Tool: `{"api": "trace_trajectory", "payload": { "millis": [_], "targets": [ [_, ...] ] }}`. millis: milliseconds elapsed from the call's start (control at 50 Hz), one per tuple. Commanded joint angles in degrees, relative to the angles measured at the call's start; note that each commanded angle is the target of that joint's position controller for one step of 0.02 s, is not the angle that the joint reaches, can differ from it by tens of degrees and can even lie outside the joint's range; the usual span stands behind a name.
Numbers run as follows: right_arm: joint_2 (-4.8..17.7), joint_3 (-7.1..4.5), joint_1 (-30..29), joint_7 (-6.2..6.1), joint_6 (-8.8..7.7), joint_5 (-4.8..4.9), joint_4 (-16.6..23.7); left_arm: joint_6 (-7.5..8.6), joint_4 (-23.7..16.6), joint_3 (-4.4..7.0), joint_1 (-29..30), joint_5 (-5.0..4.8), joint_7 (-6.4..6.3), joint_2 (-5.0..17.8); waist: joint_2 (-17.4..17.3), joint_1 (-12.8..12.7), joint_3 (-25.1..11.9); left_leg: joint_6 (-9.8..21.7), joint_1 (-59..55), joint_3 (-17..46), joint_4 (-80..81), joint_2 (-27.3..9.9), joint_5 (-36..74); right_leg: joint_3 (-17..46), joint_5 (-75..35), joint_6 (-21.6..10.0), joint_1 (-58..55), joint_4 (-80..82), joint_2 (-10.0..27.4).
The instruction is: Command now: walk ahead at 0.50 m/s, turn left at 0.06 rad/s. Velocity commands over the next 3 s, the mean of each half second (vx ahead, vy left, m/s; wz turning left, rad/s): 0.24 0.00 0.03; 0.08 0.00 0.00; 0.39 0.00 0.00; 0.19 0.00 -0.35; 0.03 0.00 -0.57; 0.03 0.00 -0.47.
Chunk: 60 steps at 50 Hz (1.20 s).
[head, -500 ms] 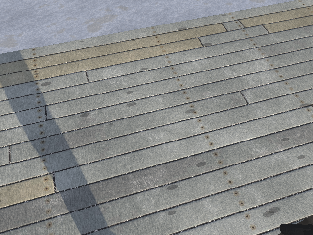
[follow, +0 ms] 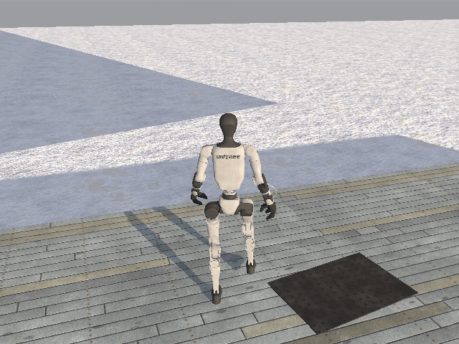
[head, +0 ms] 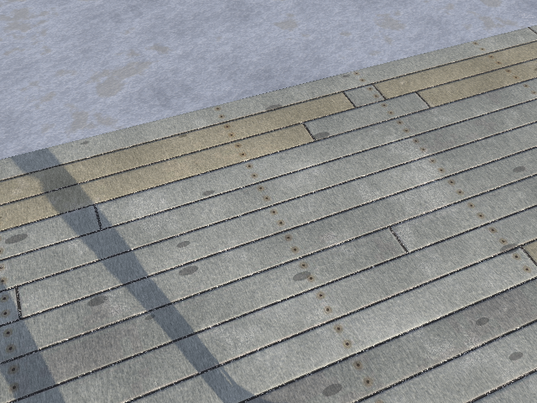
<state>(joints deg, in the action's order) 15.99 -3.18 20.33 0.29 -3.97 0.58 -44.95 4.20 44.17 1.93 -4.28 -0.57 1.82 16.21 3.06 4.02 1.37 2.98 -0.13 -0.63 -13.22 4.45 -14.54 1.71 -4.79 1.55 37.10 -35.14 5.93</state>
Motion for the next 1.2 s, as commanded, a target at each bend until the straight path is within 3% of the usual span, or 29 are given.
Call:
{"api": "trace_trajectory", "payload": {
  "millis": [20, 80, 100, 120, 140, 160, 180, 200, 220, 240, 300, 360, 420, 480, 520, 540, 580, 660, 840, 880, 920, 1000, 1060, 1100, 1120, 1140, 1160, 1180, 1200],
  "targets": [
    [10.04, -2.68, 1.73, -0.49, -0.13, 0.46, 0.88, 1.22, -5.62, 0.81, 7.11, -0.17, 0.92, 4.41, -6.13, 0.21, 3.45, 8.62, 0.85, 7.46, 2.52, -17.57, 15.52, -0.05, 0.48, -1.80, -0.32, 4.29, -1.19],
    [10.68, -2.90, 0.84, -1.07, 0.94, 0.22, -0.19, 1.63, -5.00, 1.53, 3.38, 0.70, 1.33, 6.12, -7.66, -2.58, 0.99, 6.12, -3.56, 7.28, -5.08, -17.56, 32.08, -1.72, 6.22, -4.30, -6.24, 6.98, -3.83],
    [10.77, -2.79, -0.46, -1.30, 1.36, 0.12, -0.04, 1.87, -3.25, 2.42, -2.55, 1.22, 1.09, 7.54, -7.73, -5.98, -3.12, 4.46, -3.27, 5.75, -12.61, -15.20, 42.37, -3.81, 4.09, -5.64, -14.85, 8.54, -6.12],
    [9.36, -2.11, 0.05, -1.57, 1.50, -0.36, 0.38, 2.09, -1.49, 3.38, -9.25, 1.83, 0.68, 10.33, -6.03, -8.69, -9.36, 1.81, 1.02, 3.47, -23.10, -11.52, 41.05, -2.59, -8.51, -7.52, -27.41, 7.82, -3.88],
    [5.04, -0.50, 5.54, -1.44, 0.91, -1.88, 1.64, 1.96, -0.96, 4.11, -15.39, 3.01, 0.30, 15.14, 4.37, -7.83, -19.84, -1.97, 18.25, 2.00, -43.02, -5.66, 16.83, 13.06, -26.82, -14.63, -50.24, 2.34, 10.19],
    [2.63, 0.27, 11.28, -1.01, 0.48, -0.81, -0.96, 1.16, 0.37, 3.74, -17.53, 1.81, 0.46, 12.94, 14.49, -7.46, -28.22, -4.95, 30.14, 5.83, -59.65, 2.05, -23.17, 31.63, -28.97, -23.23, -60.24, 7.67, 18.99],
    [9.36, -1.34, 7.97, -0.86, 0.27, 0.53, -1.47, 0.61, -0.44, 2.83, -15.89, 0.46, 0.62, 9.90, 6.00, -9.34, -24.88, -4.50, 32.72, 11.80, -64.12, -0.62, -23.20, 28.09, -21.90, -20.93, -54.81, 9.98, 16.76],
    [9.49, -1.51, 2.04, -0.94, 0.50, 1.47, 0.30, 0.30, -0.91, 2.33, -11.22, 0.42, 0.32, 8.39, 3.32, -8.23, -16.32, -4.28, 36.00, 9.09, -63.08, -3.54, -20.28, 20.28, -18.86, -18.46, -47.37, 11.07, 14.51],
    [8.68, -1.33, -1.18, -1.33, 1.09, 0.81, 0.79, 0.15, -0.96, 1.65, -7.12, 0.50, 0.24, 6.61, -0.47, -6.53, -10.09, -4.68, 35.97, 6.37, -58.53, -6.16, -17.04, 15.06, -18.54, -16.97, -38.80, 13.37, 11.55],
    [8.14, -1.53, -2.35, -1.82, 1.92, -0.24, 1.10, 0.34, -0.98, 1.14, -4.91, 0.97, 0.08, 4.93, -0.65, -4.92, -7.61, -4.69, 32.44, 6.16, -53.85, -8.43, -13.69, 12.34, -19.01, -15.61, -32.08, 14.83, 10.15],
    [3.95, -0.72, 1.41, -2.58, 3.94, -0.60, -0.34, 0.68, 0.07, 0.80, -0.83, 2.33, 0.20, 4.25, 2.45, -1.12, -7.09, -5.96, 20.78, 4.73, -42.34, -8.98, -9.45, 5.83, -22.49, -15.52, -21.23, 18.42, 7.09],
    [3.44, -0.22, -0.87, -2.91, 4.45, -0.92, -0.30, 0.31, 1.68, 1.35, -0.10, 1.90, -0.40, 6.21, 3.55, -1.70, -9.23, -6.20, 15.81, 3.82, -30.89, -8.92, -1.57, 3.21, -20.22, -15.16, -21.07, 19.04, 6.37],
    [4.87, -0.74, -4.09, -2.70, 5.28, -0.76, -0.51, -0.89, 3.35, 1.31, -0.74, 1.54, -0.78, 6.84, 2.49, -2.98, -7.83, -5.57, 13.04, 3.46, -24.84, -8.51, 3.10, 4.26, -0.48, -14.07, -20.07, 20.65, 6.17],
    [4.51, -0.86, -6.25, -2.64, 5.23, -1.70, -0.70, -1.80, 4.47, 0.31, -0.32, 0.92, -0.83, 4.74, 1.22, -2.31, -3.64, -3.75, 7.95, 2.66, -13.73, -7.79, 8.02, 4.90, 20.94, -10.06, -16.68, 19.94, 3.13],
    [8.69, -1.46, -8.19, -3.14, 4.87, -1.82, 0.38, -1.68, 5.97, -0.31, -5.32, 2.03, -0.67, 3.06, -5.16, -5.34, -2.34, -1.57, 5.31, 8.21, -10.51, -13.44, 17.34, 2.47, 27.41, -5.05, -14.98, 16.08, -2.23],
    [9.53, -1.87, -9.66, -3.02, 4.92, -1.13, -0.86, -1.95, 6.34, -0.38, -7.43, 1.81, -0.88, 2.38, -11.12, -7.46, -2.44, -0.33, 10.20, 7.94, -10.49, -12.19, 6.99, -1.03, 25.06, -3.56, -18.49, 15.51, -5.08],
    [4.62, -0.80, -10.60, -2.38, 4.30, -1.58, -1.40, -2.80, 6.57, -0.20, -4.04, 1.57, -1.55, 3.87, -8.66, -5.45, -1.19, -1.93, 14.78, 6.68, -8.75, -9.87, 2.80, -1.94, 20.12, -2.66, -23.01, 13.23, -4.95],
    [5.05, -0.74, -9.90, -2.10, 2.80, -0.99, -3.75, -3.63, 7.94, -0.15, -4.30, 1.51, -2.24, 4.24, -6.83, -4.98, -3.11, -2.47, 10.78, 5.29, -11.56, -8.91, 14.99, -1.27, 12.52, -3.21, -24.74, 12.34, -4.04],
    [5.04, -0.50, -11.26, -2.30, 3.18, -0.65, -8.24, -4.46, 11.20, 0.18, -3.98, 0.82, -2.82, 4.55, -3.55, -4.63, -3.86, -1.54, 8.27, 4.26, -12.45, -8.02, 20.73, -1.55, 5.92, -2.37, -27.45, 11.37, -3.75],
    [4.72, -0.55, -10.13, -2.31, 3.55, -0.29, -9.98, -4.77, 12.57, 0.21, -5.40, 0.55, -2.97, 4.19, -3.62, -4.61, -4.19, -0.95, 8.45, 2.84, -12.30, -6.43, 7.32, -3.19, 18.26, -2.73, -27.05, 10.88, -5.31],
    [5.34, -0.92, -9.93, -2.32, 3.73, 0.15, -10.53, -4.77, 12.65, 0.47, -5.06, 0.13, -3.07, 4.63, -3.42, -4.23, 0.16, 0.88, 12.77, 3.73, -11.67, -6.10, -13.82, -2.94, 34.29, -4.20, -22.25, 9.78, -5.70],
    [5.82, -1.20, -7.62, -1.85, 1.23, 0.99, -11.39, -1.68, 12.04, 0.23, -5.67, -0.42, -2.82, 3.63, -6.63, -3.69, 6.87, 4.75, 15.32, 11.54, -8.82, -10.43, -23.46, -1.42, 38.42, -5.80, -14.79, 5.35, -4.97],
    [7.96, -1.93, -5.21, -1.00, -0.43, 1.33, -12.30, 0.97, 11.43, 0.06, -6.47, -0.55, -1.66, 2.52, -12.14, -4.10, 4.48, 9.30, 9.12, 22.77, -6.57, -17.64, -13.43, -3.15, 28.82, -6.66, -12.00, -1.48, -6.22],
    [7.30, -1.90, -7.68, -0.62, -1.01, 1.37, -11.22, 1.80, 12.74, 0.52, -9.96, -0.61, -0.93, 3.67, -9.19, -6.02, 1.84, 8.50, 9.42, 19.43, -11.83, -16.40, 1.40, -2.13, 20.73, -7.66, -17.41, 0.63, -5.69],
    [6.72, -1.78, -11.37, -0.37, -1.30, 1.33, -9.74, 1.87, 14.77, 1.05, -14.80, -0.74, -0.69, 4.60, -5.94, -8.24, -0.06, 6.19, 14.08, 13.19, -17.69, -12.92, 9.33, -0.26, 14.07, -7.95, -25.72, 3.85, -4.89],
    [4.73, -1.27, -16.42, -0.03, -1.94, 0.97, -7.45, 1.65, 17.72, 2.29, -22.60, -1.12, -0.70, 7.66, 2.17, -11.09, -2.60, 1.84, 24.82, 2.71, -31.13, -5.98, 16.48, 8.29, 6.53, -9.92, -39.41, 9.10, -0.69],
    [3.16, -0.90, -18.08, 0.21, -2.88, 0.34, -6.41, 1.05, 19.63, 3.56, -30.19, -1.03, -0.79, 11.62, 13.14, -14.16, -3.35, -2.26, 42.55, -2.82, -47.81, -0.84, 3.09, 23.95, -4.22, -15.38, -53.82, 15.34, 9.38],
    [3.24, -0.90, -19.35, 0.53, -3.15, 0.65, -5.75, 1.11, 19.24, 1.93, -29.15, -0.10, -0.56, 7.78, 9.10, -12.68, -0.70, -1.55, 51.22, 1.58, -55.75, -2.71, -18.59, 30.89, -8.63, -18.36, -53.77, 16.48, 15.25],
    [2.06, -0.61, -19.53, 0.93, -2.86, 2.00, -5.51, 1.30, 18.42, 1.08, -26.75, 0.56, -0.64, 5.48, 3.90, -10.40, 2.11, -0.25, 56.05, 4.43, -62.22, -6.19, -18.47, 27.83, -6.97, -18.78, -53.27, 15.76, 16.05]
  ]
}}
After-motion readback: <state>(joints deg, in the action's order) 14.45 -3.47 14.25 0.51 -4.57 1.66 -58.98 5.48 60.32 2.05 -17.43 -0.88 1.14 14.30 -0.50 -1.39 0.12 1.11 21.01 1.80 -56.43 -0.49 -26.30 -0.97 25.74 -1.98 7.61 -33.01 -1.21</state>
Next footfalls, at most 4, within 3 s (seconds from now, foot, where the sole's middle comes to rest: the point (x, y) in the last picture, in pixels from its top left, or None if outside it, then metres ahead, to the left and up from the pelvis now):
0.12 right None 0.26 -0.14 -0.78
0.50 left None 0.28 0.11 -0.78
1.50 left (216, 346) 0.63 0.10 -0.78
2.02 right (306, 327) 0.67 -0.14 -0.78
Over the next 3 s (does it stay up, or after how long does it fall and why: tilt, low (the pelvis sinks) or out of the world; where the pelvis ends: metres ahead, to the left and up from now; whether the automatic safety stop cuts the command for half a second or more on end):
stays up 0.64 -0.03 0.00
